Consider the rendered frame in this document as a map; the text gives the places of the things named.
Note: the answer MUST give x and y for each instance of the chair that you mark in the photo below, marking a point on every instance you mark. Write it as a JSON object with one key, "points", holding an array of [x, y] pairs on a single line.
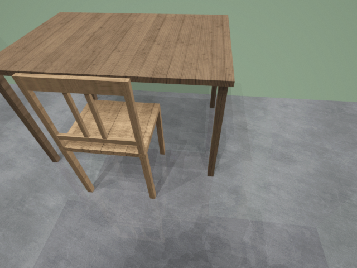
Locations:
{"points": [[104, 126]]}

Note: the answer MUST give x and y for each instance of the table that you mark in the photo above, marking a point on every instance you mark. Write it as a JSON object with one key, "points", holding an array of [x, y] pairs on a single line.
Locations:
{"points": [[145, 47]]}

